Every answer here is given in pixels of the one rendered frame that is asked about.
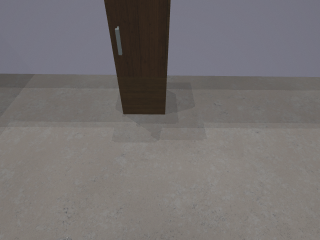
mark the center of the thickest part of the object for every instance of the handle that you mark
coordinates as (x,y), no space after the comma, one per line
(118,40)

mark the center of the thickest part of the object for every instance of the cupboard door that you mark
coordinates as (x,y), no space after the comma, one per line
(142,28)

